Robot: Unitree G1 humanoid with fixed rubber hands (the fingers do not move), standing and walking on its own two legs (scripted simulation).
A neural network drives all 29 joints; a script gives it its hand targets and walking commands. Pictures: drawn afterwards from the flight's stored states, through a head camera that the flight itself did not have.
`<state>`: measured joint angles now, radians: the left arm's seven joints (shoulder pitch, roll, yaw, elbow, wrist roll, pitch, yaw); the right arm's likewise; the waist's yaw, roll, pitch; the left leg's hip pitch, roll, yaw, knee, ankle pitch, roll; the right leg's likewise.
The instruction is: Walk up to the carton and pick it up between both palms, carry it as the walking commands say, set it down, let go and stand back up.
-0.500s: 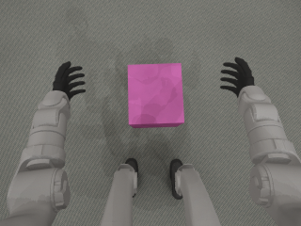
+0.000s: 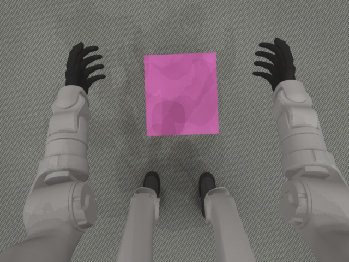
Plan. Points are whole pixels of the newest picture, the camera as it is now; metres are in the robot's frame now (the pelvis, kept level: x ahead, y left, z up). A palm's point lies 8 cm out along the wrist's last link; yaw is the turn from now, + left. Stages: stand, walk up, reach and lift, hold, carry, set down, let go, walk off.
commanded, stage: reach and lift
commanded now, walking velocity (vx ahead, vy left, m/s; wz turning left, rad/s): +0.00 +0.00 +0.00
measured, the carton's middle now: (180, 99) +0.50 +0.00 -0.53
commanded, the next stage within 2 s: none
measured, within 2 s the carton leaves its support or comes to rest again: neither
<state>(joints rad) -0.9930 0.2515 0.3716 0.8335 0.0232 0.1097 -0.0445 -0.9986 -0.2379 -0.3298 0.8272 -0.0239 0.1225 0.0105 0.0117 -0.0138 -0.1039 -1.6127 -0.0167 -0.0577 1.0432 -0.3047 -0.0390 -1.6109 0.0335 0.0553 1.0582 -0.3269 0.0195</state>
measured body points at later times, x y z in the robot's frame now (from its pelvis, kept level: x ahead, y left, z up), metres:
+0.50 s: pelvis -0.07 +0.00 -0.14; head +0.32 +0.00 +0.06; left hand +0.49 +0.22 -0.32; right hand +0.50 -0.19 -0.33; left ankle +0.05 +0.14 -0.62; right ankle +0.05 -0.12 -0.62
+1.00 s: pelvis -0.08 +0.00 -0.26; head +0.30 +0.01 -0.04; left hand +0.48 +0.21 -0.45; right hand +0.49 -0.18 -0.45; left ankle +0.05 +0.14 -0.62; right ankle +0.05 -0.12 -0.62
